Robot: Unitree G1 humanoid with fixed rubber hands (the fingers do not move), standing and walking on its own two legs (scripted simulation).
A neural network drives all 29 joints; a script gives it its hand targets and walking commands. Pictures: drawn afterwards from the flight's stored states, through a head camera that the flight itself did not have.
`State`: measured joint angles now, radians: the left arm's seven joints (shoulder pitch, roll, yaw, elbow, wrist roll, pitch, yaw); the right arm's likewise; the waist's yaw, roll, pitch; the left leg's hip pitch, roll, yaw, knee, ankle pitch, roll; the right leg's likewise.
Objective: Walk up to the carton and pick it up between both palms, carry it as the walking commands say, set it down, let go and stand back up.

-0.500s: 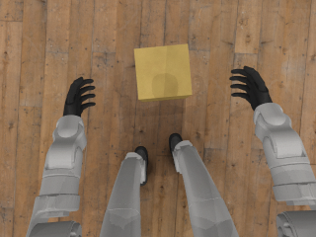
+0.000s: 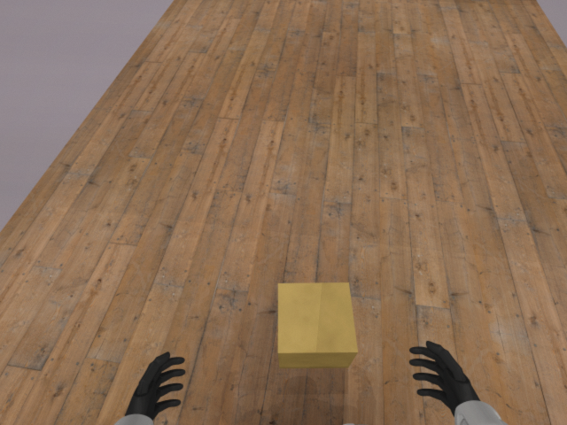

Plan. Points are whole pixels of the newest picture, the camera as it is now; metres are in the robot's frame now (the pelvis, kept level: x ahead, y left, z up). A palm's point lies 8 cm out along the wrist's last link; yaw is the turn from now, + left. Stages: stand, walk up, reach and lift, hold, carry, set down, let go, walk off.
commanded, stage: let go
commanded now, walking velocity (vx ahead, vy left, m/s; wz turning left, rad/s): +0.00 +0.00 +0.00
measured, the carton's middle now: (313, 326) +0.47 -0.07 -0.66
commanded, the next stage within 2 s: stand in 0.46 s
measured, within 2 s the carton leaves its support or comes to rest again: neither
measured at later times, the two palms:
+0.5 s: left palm (134, 415) +0.17 +0.23 -0.07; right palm (466, 396) +0.17 -0.22 -0.07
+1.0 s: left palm out of the picture +0.08 +0.28 -0.10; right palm out of the picture +0.09 -0.27 -0.10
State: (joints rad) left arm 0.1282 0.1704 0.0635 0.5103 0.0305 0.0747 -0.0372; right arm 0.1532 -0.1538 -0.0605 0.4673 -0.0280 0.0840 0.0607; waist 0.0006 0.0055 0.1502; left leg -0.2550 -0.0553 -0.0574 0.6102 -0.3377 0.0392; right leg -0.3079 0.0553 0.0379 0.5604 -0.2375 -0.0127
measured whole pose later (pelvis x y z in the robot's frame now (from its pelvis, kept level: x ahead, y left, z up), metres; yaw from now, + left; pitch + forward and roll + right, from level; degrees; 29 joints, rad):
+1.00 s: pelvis +0.03 +0.00 +0.01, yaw +0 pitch -4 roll +0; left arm 0.33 0.27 0.05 0.92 0.04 -0.02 0.01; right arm 0.39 -0.28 -0.07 0.80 -0.03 0.00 -0.01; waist 0.01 0.02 -0.14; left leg -0.10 -0.07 -0.04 0.50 -0.33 0.05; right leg -0.18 0.03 0.04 0.51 -0.26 -0.01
